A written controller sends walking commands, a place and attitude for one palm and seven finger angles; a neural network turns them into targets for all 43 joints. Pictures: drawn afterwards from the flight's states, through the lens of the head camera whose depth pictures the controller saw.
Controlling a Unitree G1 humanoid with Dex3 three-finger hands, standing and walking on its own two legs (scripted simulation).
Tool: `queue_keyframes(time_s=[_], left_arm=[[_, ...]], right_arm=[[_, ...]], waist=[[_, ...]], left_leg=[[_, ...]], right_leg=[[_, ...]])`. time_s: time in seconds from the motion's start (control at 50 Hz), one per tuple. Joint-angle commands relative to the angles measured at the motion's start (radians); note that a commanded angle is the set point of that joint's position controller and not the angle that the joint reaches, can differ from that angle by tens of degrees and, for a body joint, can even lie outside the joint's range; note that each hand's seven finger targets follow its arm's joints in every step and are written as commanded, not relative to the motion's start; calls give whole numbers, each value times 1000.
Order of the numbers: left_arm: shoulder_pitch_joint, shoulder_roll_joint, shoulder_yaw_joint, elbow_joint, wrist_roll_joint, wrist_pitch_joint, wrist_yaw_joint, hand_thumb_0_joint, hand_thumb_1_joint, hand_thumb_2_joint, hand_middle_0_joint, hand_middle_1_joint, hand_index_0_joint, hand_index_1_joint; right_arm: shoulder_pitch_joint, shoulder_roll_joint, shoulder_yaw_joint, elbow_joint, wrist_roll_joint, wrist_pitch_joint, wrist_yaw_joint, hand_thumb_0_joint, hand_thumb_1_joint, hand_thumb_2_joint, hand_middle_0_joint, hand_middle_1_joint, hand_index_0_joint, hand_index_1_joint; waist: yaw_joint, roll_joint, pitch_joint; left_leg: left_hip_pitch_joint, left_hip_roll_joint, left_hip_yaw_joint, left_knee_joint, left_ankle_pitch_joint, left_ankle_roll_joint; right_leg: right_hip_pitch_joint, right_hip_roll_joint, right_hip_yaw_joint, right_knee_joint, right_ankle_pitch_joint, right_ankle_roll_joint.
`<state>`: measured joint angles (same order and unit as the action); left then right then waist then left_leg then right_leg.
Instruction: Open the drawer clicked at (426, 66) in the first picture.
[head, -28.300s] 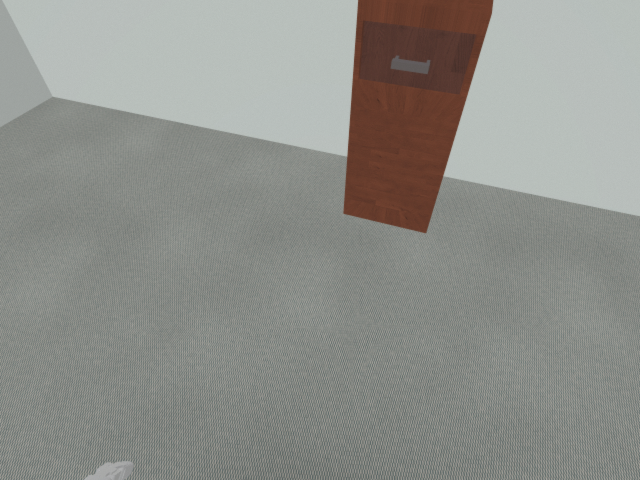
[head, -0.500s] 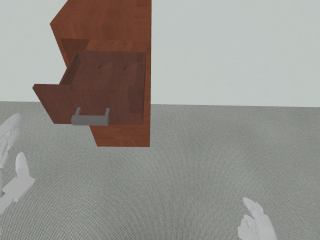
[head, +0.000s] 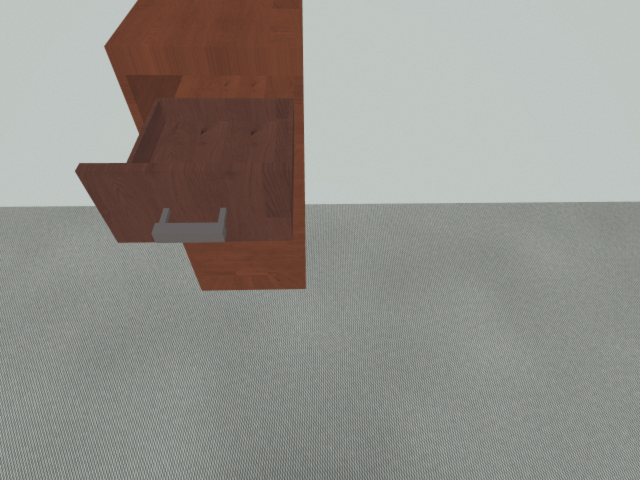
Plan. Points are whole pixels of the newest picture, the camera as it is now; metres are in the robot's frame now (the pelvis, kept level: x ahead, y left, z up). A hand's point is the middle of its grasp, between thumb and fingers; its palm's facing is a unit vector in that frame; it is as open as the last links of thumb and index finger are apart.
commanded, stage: let the arm hang, fingers relaxed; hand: left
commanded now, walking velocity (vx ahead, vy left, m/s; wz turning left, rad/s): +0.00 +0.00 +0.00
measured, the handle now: (192, 223) +0.51 +0.24 -0.03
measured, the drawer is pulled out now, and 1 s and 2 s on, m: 0.30 0.30 0.30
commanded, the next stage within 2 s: look to check the result in 0.82 s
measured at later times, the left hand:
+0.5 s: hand out of the picture -0.03 +0.18 -0.16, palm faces +0.01 -0.97 -0.23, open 7.4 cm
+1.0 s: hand out of the picture -0.01 +0.16 -0.16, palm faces +0.01 -0.98 -0.20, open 7.4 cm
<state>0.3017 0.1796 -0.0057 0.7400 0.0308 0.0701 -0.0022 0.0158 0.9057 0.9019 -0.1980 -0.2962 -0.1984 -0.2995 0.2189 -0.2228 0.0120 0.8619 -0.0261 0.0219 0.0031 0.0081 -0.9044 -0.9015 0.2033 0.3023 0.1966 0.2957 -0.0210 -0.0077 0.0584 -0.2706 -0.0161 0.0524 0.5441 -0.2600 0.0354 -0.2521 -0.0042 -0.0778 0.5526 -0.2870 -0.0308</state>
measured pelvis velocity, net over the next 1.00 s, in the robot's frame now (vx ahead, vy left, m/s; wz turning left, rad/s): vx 0.00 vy -0.01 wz -0.02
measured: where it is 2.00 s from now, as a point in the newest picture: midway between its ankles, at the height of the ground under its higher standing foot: outside the picture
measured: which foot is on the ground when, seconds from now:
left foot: down 0.00-1.00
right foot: down 0.00-1.00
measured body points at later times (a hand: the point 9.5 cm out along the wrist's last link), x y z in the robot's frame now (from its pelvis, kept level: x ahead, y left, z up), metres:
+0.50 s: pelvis -0.02 +0.00 +0.01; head -0.01 -0.02 +0.46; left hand -0.03 +0.23 -0.14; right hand -0.03 -0.20 -0.16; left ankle +0.02 +0.10 -0.73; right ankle +0.01 -0.10 -0.73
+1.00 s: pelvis +0.00 -0.01 +0.01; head +0.01 -0.03 +0.46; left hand -0.01 +0.21 -0.15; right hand -0.04 -0.22 -0.16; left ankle +0.02 +0.10 -0.73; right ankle +0.01 -0.10 -0.73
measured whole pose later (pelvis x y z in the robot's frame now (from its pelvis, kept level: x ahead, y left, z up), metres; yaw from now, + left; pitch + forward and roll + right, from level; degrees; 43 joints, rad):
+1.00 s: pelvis +0.00 -0.01 +0.01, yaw -1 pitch -2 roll +0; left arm 0.28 0.13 0.01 1.14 0.01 0.00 0.03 0.01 0.91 0.90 -0.20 -0.30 -0.20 -0.30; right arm 0.32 -0.13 -0.01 1.12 -0.02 0.01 -0.04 0.00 -0.91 -0.90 0.20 0.30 0.19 0.30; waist -0.01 0.02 0.07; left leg -0.18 0.01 0.06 0.39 -0.18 0.01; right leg -0.17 0.03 -0.07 0.39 -0.19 -0.05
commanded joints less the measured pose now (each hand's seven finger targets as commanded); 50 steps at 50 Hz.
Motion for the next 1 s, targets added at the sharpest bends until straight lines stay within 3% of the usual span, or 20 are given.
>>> queue_keyframes(time_s=[0.0,0.06,0.08,0.18,0.32,0.46,0.76,0.98], left_arm=[[6,170,51,37,-13,-58,23,0,900,900,-200,-300,-200,-300],[29,146,54,139,-17,-61,24,0,900,900,-200,-300,-200,-300],[30,149,50,165,-16,-63,25,0,900,900,-200,-300,-200,-300],[32,127,38,264,-20,-67,26,0,900,900,-200,-300,-200,-300],[52,103,30,340,-21,-66,33,0,900,900,-200,-300,-200,-300],[56,88,33,357,-19,-69,39,0,900,900,-200,-300,-200,-300],[46,62,39,369,-21,-78,41,0,900,900,-200,-300,-200,-300],[38,71,41,378,-21,-83,44,0,900,900,-200,-300,-200,-300]], right_arm=[[-5,-99,-19,-22,8,-26,-19,0,-900,-900,200,300,200,300],[35,-73,-22,34,6,-19,-26,0,-900,-900,200,300,200,300],[53,-73,-24,49,9,-16,-28,0,-900,-900,200,300,200,300],[125,-63,-30,120,12,-12,-34,0,-900,-900,200,300,200,300],[174,-33,-28,189,11,-11,-37,0,-900,-900,200,300,200,300],[187,-5,-29,218,10,-12,-37,0,-900,-900,200,300,200,300],[184,28,-31,234,11,-22,-45,0,-900,-900,200,300,200,300],[172,5,-36,236,14,-26,-48,0,-900,-900,200,300,200,300]], waist=[[26,129,-57],[26,199,-46],[26,152,-50],[17,45,-11],[13,-19,53],[11,-10,69],[12,48,50],[13,5,21]], left_leg=[[2,113,-164,-179,118,15],[-3,102,-153,-209,-1,9],[17,110,-157,-207,18,10],[35,116,-153,-226,-26,10],[37,113,-136,-243,-40,14],[44,105,-119,-237,-37,11],[64,105,-102,-230,35,1],[106,119,-103,-224,105,1]], right_leg=[[98,-87,125,-167,70,-20],[107,-91,127,-209,31,-35],[111,-87,123,-217,47,-34],[70,-86,124,-256,-7,-36],[16,-86,133,-273,-47,-31],[-19,-87,144,-281,-78,-29],[16,-92,144,-274,10,-32],[47,-88,141,-270,83,-32]])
